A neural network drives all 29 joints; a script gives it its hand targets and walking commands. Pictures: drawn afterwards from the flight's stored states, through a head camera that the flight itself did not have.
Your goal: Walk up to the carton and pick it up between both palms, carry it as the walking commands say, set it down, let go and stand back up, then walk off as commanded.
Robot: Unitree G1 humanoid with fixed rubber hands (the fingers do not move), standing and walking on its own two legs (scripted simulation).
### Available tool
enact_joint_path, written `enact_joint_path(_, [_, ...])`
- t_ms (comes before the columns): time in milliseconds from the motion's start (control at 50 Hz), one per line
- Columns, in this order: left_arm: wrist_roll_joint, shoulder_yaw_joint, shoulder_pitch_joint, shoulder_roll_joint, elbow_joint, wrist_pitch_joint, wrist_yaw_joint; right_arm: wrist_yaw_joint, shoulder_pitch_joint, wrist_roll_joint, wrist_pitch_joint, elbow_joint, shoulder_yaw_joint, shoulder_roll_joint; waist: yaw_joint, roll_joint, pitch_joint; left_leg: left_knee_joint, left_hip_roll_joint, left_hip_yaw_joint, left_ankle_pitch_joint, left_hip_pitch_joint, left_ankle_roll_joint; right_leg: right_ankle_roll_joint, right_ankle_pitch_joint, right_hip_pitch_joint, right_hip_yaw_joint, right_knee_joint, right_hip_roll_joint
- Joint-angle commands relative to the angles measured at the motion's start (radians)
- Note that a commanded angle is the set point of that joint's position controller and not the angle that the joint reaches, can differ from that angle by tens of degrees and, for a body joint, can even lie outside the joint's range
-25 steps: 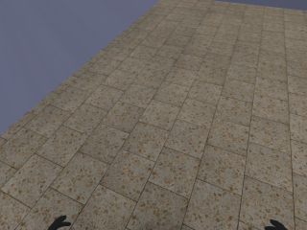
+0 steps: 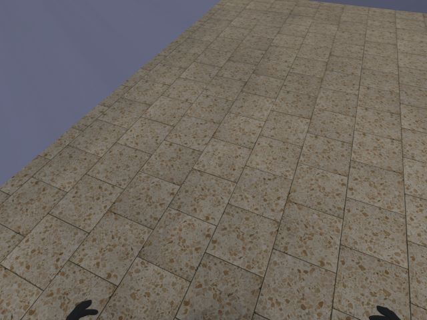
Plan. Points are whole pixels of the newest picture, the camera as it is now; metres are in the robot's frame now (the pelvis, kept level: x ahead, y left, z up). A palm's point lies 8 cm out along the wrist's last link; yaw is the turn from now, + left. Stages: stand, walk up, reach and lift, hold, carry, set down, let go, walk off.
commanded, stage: stand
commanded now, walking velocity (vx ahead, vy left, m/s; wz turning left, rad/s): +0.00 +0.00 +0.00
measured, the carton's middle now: out of the picture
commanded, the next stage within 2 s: walk up in 0.14 s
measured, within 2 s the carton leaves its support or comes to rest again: neither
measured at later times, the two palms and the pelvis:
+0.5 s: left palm (91, 286) +0.19 +0.28 -0.08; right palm out of the picture +0.06 -0.40 -0.07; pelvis +0.01 -0.02 -0.01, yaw -12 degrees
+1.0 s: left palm (225, 188) +0.43 +0.01 -0.07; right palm out of the picture -0.10 -0.47 -0.05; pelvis +0.09 -0.14 -0.01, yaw -43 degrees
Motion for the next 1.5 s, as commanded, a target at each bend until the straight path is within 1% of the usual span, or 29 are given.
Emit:
enact_joint_path(0, [0.0, 0.031, -0.035, 0.174, -0.042, -0.009, 0.004, -0.004, -0.035, 0.0, -0.009, -0.041, -0.03, -0.174, 0.0, 0.0, -0.061, -0.051, 0.116, -0.089, 0.13, 0.005, 0.032, -0.033, 0.123, 0.008, 0.093, -0.054, -0.119])
enact_joint_path(300, [0.0, 0.032, -0.032, 0.175, -0.043, -0.007, 0.005, -0.005, -0.033, 0.0, -0.007, -0.04, -0.032, -0.175, 0.0, 0.0, -0.062, -0.055, 0.118, -0.087, 0.143, 0.013, 0.031, -0.032, 0.136, 0.015, 0.091, -0.057, -0.12])
enact_joint_path(320, [0.043, 0.078, -0.088, 0.238, -0.228, 0.031, -0.055, -0.015, 0.038, 0.005, -0.024, -0.085, -0.14, -0.36, -0.037, -0.029, -0.095, 0.072, 0.115, -0.018, -0.014, 0.203, 0.095, -0.08, 0.111, -0.35, 0.174, 0.057, -0.078])
enact_joint_path(360, [0.054, 0.076, -0.211, 0.173, -0.342, 0.056, -0.125, -0.035, 0.195, -0.003, -0.031, -0.094, -0.167, -0.378, -0.122, 0.135, -0.104, -0.173, 0.474, -0.243, -0.128, 0.28, 0.24, -0.011, -0.167, -0.621, 0.089, 0.387, -0.069])
enact_joint_path(380, [0.063, 0.095, -0.184, 0.193, -0.357, 0.065, -0.137, -0.036, 0.153, -0.005, -0.037, -0.131, -0.164, -0.376, -0.089, 0.076, -0.092, -0.185, 0.547, -0.236, -0.14, 0.2, 0.279, 0.008, -0.18, -0.626, 0.147, 0.501, -0.137])
enact_joint_path(440, [0.045, 0.117, -0.037, 0.215, -0.356, 0.066, -0.185, -0.036, 0.018, -0.003, -0.063, -0.204, -0.156, -0.343, 0.0, 0.067, -0.079, -0.151, 0.47, -0.015, -0.054, 0.054, 0.23, 0.03, -0.099, -0.528, 0.128, 0.522, -0.173])
enact_joint_path(500, [0.031, 0.117, -0.065, 0.192, -0.394, 0.059, -0.212, -0.021, 0.009, -0.01, -0.069, -0.208, -0.166, -0.355, -0.005, 0.129, -0.07, -0.095, 0.374, 0.153, -0.018, -0.051, 0.184, 0.032, -0.047, -0.403, 0.018, 0.399, -0.147])
enact_joint_path(600, [0.031, 0.14, 0.038, 0.232, -0.375, 0.046, -0.19, 0.005, -0.034, -0.015, -0.052, -0.193, -0.162, -0.366, 0.075, 0.1, -0.112, 0.166, 0.277, 0.258, -0.051, -0.161, 0.125, -0.015, -0.079, -0.15, -0.131, 0.213, -0.029])
enact_joint_path(620, [0.036, 0.157, 0.156, 0.279, -0.346, 0.04, -0.176, 0.007, -0.042, -0.015, -0.048, -0.198, -0.148, -0.33, 0.142, -0.031, -0.155, 0.43, 0.21, 0.292, -0.018, -0.255, 0.097, -0.063, -0.138, -0.01, -0.068, 0.15, -0.012])
enact_joint_path(640, [0.034, 0.177, 0.219, 0.405, -0.352, 0.036, -0.159, 0.008, -0.057, 0.005, -0.049, -0.237, -0.116, -0.26, 0.18, -0.343, -0.158, 0.671, 0.024, 0.304, -0.382, -0.582, 0.043, -0.197, -0.313, 0.115, 0.411, -0.115, -0.209])
enact_joint_path(660, [0.026, 0.19, 0.171, 0.45, -0.37, 0.045, -0.158, 0.003, -0.039, 0.024, -0.05, -0.244, -0.102, -0.264, 0.139, -0.318, -0.146, 0.716, 0.051, 0.082, -0.424, -0.682, 0.02, -0.273, -0.374, 0.12, 0.615, -0.186, -0.262])
enact_joint_path(680, [0.017, 0.189, 0.115, 0.423, -0.382, 0.05, -0.155, 0.001, -0.016, 0.028, -0.056, -0.242, -0.104, -0.292, 0.103, -0.247, -0.121, 0.671, 0.096, 0.034, -0.375, -0.665, 0.012, -0.277, -0.382, 0.089, 0.568, -0.169, -0.25])
enact_joint_path(740, [0.021, 0.165, -0.031, 0.325, -0.441, 0.054, -0.158, -0.002, 0.142, 0.006, -0.068, -0.193, -0.111, -0.325, 0.032, -0.187, -0.099, 0.461, 0.068, 0.06, -0.271, -0.443, -0.01, -0.221, -0.288, -0.106, 0.412, -0.126, -0.112])
enact_joint_path(840, [0.034, 0.14, -0.133, 0.292, -0.515, 0.055, -0.18, -0.019, 0.32, 0.004, -0.089, -0.196, -0.132, -0.305, -0.049, -0.187, -0.155, 0.175, 0.009, 0.086, -0.034, 0.099, 0.035, -0.14, -0.238, -0.503, 0.306, -0.089, -0.034])
enact_joint_path(860, [0.035, 0.128, -0.179, 0.252, -0.538, 0.053, -0.18, -0.025, 0.394, -0.01, -0.092, -0.19, -0.149, -0.334, -0.108, -0.135, -0.164, 0.081, 0.02, 0.078, -0.013, 0.341, 0.051, -0.049, -0.272, -0.704, 0.229, -0.024, 0.038])
enact_joint_path(880, [0.036, 0.117, -0.149, 0.187, -0.54, 0.05, -0.177, -0.037, 0.433, -0.028, -0.092, -0.204, -0.172, -0.395, -0.121, 0.144, -0.188, -0.099, 0.223, -0.191, -0.308, 0.389, 0.083, -0.022, -0.319, -0.803, 0.16, 0.244, 0.117])
enact_joint_path(900, [0.054, 0.126, -0.119, 0.211, -0.52, 0.054, -0.17, -0.048, 0.306, -0.031, -0.1, -0.259, -0.177, -0.499, -0.062, 0.272, -0.111, -0.287, 0.576, -0.482, -0.588, 0.1, 0.182, 0.008, -0.201, -0.782, 0.137, 0.565, 0.033])
enact_joint_path(920, [0.059, 0.145, -0.083, 0.29, -0.472, 0.059, -0.179, -0.047, 0.143, -0.026, -0.11, -0.281, -0.158, -0.459, -0.002, 0.136, -0.057, -0.288, 0.578, -0.433, -0.532, -0.018, 0.22, 0.023, -0.1, -0.728, 0.172, 0.667, -0.051])
enact_joint_path(960, [0.04, 0.151, -0.03, 0.298, -0.412, 0.056, -0.204, -0.036, 0.075, -0.02, -0.122, -0.271, -0.136, -0.369, 0.038, 0.06, -0.08, -0.22, 0.441, -0.16, -0.285, -0.022, 0.164, 0.035, -0.024, -0.593, 0.151, 0.67, -0.115])
enact_joint_path(1000, [0.022, 0.142, -0.052, 0.271, -0.39, 0.047, -0.226, -0.028, 0.101, -0.022, -0.12, -0.249, -0.144, -0.354, 0.001, 0.098, -0.062, -0.187, 0.349, 0.052, -0.147, -0.023, 0.136, 0.049, 0.033, -0.539, 0.063, 0.582, -0.121])
enact_joint_path(1060, [0.011, 0.122, -0.175, 0.244, -0.4, 0.043, -0.235, -0.008, 0.167, -0.026, -0.105, -0.218, -0.153, -0.389, -0.062, 0.115, -0.039, -0.184, 0.337, 0.151, -0.093, 0.02, 0.143, 0.052, 0.068, -0.535, -0.005, 0.449, -0.131])
enact_joint_path(1180, [0.004, 0.104, -0.273, 0.226, -0.375, 0.043, -0.222, 0.015, 0.168, -0.031, -0.09, -0.198, -0.155, -0.42, -0.072, 0.145, -0.031, -0.137, 0.354, 0.254, 0.066, 0.109, 0.147, 0.016, 0.001, -0.448, -0.072, 0.252, -0.121])
enact_joint_path(1240, [-0.002, 0.118, -0.177, 0.232, -0.344, 0.037, -0.198, 0.023, 0.143, -0.03, -0.078, -0.193, -0.15, -0.414, -0.001, 0.143, -0.086, 0.037, 0.358, 0.305, 0.222, 0.099, 0.141, -0.022, -0.061, -0.267, -0.122, 0.165, -0.056])
enact_joint_path(1280, [0.004, 0.165, 0.116, 0.345, -0.278, 0.024, -0.167, 0.03, 0.143, -0.022, -0.076, -0.206, -0.134, -0.371, 0.158, -0.007, -0.27, 0.539, 0.243, 0.392, 0.225, -0.211, 0.071, -0.144, -0.204, 0.235, 0.003, 0.062, -0.046])
enact_joint_path(1300, [0.012, 0.192, 0.148, 0.482, -0.28, 0.026, -0.149, 0.027, 0.102, -0.008, -0.092, -0.248, -0.108, -0.3, 0.181, -0.313, -0.242, 0.785, 0.074, 0.363, -0.276, -0.671, 0.015, -0.265, -0.343, 0.404, 0.481, -0.087, -0.248])
enact_joint_path(1320, [0.002, 0.203, 0.089, 0.492, -0.299, 0.039, -0.141, 0.026, 0.08, -0.004, -0.1, -0.282, -0.093, -0.299, 0.144, -0.273, -0.219, 0.844, 0.093, 0.123, -0.358, -0.775, 0.021, -0.31, -0.349, 0.371, 0.579, -0.125, -0.297])
enact_joint_path(1360, [-0.008, 0.184, -0.011, 0.389, -0.327, 0.038, -0.131, 0.034, 0.114, 0.001, -0.105, -0.269, -0.103, -0.34, 0.065, -0.112, -0.127, 0.688, 0.154, 0.061, -0.227, -0.638, 0.02, -0.258, -0.318, 0.175, 0.426, -0.13, -0.227])
enact_joint_path(1400, [-0.001, 0.169, -0.087, 0.332, -0.354, 0.028, -0.139, 0.035, 0.212, -0.008, -0.106, -0.238, -0.11, -0.333, 0.005, -0.16, -0.113, 0.563, 0.138, 0.068, -0.196, -0.468, 0.01, -0.211, -0.267, 0.004, 0.331, -0.127, -0.14])
enact_joint_path(1480, [0.017, 0.148, -0.051, 0.301, -0.37, 0.017, -0.161, 0.028, 0.218, -0.002, -0.113, -0.248, -0.119, -0.299, -0.004, -0.213, -0.075, 0.332, 0.051, 0.103, -0.148, -0.325, -0.005, -0.225, -0.268, -0.169, 0.348, -0.132, -0.124])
